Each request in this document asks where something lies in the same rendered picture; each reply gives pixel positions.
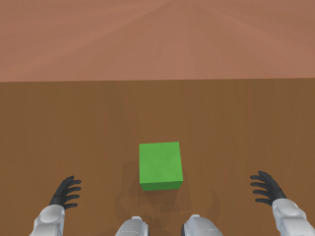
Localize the robot right hand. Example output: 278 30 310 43
250 170 286 207

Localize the robot left forearm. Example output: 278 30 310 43
30 205 65 236

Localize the carton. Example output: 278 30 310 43
139 142 183 191

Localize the robot right forearm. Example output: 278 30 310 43
272 198 315 236

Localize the robot left hand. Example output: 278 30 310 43
49 176 82 210

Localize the robot right shin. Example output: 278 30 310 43
189 214 200 219

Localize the right robot thigh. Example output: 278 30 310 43
184 216 223 236

